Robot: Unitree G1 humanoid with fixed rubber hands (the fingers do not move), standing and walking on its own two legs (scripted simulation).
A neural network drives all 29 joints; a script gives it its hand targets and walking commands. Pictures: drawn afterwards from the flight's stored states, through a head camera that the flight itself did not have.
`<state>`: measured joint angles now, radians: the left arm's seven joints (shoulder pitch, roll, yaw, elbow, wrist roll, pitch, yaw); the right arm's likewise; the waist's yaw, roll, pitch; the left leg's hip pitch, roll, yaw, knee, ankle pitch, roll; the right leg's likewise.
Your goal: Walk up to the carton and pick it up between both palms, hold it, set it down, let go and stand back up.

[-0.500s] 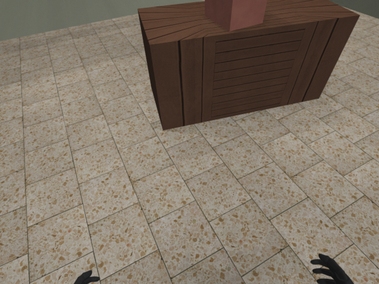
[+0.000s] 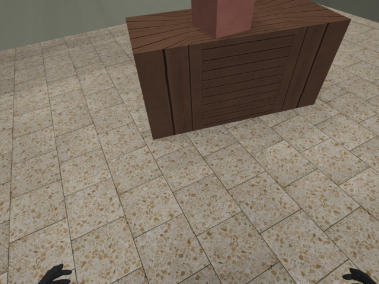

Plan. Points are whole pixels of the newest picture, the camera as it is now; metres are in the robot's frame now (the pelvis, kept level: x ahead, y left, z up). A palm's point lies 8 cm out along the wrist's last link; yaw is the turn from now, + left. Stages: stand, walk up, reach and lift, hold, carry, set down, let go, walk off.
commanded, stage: walk up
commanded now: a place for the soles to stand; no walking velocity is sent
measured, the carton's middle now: (221, 2) +1.56 -0.18 +0.05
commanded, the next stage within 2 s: none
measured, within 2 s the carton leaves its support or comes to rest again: neither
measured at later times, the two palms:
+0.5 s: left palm (76, 244) +0.24 +0.30 -0.09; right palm (352, 214) +0.28 -0.36 -0.06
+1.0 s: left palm (128, 161) +0.48 +0.21 -0.07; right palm (339, 149) +0.51 -0.45 -0.08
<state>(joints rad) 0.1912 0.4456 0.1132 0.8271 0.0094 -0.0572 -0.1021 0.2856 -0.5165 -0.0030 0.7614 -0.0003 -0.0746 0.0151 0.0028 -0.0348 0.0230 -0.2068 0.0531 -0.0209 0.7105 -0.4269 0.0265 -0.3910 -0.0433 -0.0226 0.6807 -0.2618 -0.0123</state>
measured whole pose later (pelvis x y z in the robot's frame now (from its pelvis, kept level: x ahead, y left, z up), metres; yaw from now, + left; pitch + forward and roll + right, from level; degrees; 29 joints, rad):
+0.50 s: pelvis +0.18 -0.03 +0.00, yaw +2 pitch -2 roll -1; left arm 0.27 0.44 0.11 0.83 0.01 -0.03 -0.08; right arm 0.27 -0.50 0.00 0.76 0.00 -0.06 0.03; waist 0.00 0.00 0.07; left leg -0.43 0.01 0.02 0.60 -0.19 0.03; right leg -0.01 0.09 -0.10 0.49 -0.42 -0.09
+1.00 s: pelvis +0.40 -0.12 +0.00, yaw +3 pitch -2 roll +4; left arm 0.23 0.44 0.11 0.83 0.01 -0.06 -0.10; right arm 0.29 -0.48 0.00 0.76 0.00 -0.09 0.00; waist 0.00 -0.03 0.04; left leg -0.30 0.01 -0.03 0.95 -0.41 0.01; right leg -0.42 -0.09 -0.09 0.71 -0.24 -0.04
